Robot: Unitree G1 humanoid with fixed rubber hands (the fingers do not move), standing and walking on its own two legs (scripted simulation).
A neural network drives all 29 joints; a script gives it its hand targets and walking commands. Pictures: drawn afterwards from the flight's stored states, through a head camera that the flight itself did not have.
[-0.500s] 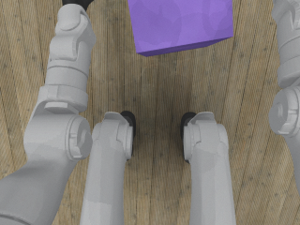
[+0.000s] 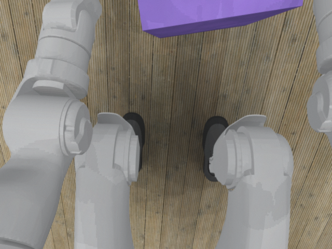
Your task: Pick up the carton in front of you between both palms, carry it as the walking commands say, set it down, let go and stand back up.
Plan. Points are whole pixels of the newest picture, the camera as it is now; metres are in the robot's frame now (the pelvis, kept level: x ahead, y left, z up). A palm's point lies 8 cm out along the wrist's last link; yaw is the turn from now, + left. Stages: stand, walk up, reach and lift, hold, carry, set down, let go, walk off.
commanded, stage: reach and lift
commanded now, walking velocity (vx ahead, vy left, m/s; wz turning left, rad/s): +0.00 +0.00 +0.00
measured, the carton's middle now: out of the picture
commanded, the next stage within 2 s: none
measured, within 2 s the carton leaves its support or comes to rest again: leaves its support in 0.68 s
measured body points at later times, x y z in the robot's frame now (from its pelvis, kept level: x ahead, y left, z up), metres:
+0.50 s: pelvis -0.01 +0.00 +0.00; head +0.37 -0.05 +0.22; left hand +0.57 +0.10 -0.18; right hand +0.58 -0.21 -0.17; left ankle +0.12 +0.14 -0.33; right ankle +0.10 -0.12 -0.33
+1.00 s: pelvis -0.01 +0.02 +0.06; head +0.29 -0.05 +0.39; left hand +0.53 +0.09 -0.02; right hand +0.53 -0.21 -0.02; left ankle +0.12 +0.15 -0.33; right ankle +0.10 -0.12 -0.33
